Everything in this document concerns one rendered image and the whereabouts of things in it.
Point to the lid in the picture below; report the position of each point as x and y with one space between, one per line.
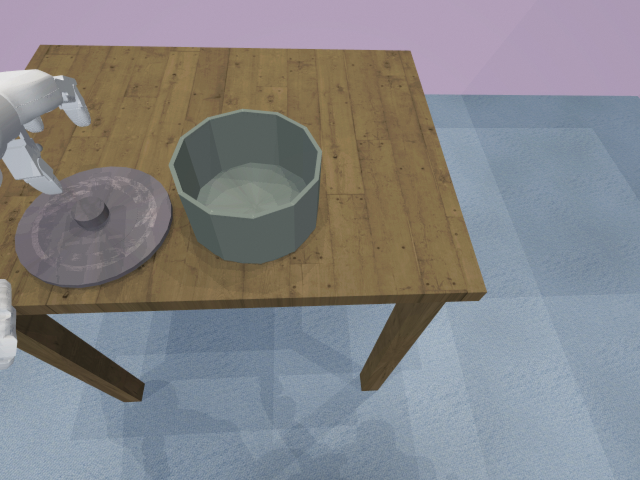
54 248

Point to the knob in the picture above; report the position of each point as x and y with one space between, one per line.
90 212

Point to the table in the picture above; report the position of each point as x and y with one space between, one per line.
389 226

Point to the robot left forearm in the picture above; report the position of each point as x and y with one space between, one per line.
10 127

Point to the pot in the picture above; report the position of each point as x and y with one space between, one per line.
249 182

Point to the left robot hand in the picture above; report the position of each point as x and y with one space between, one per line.
33 93

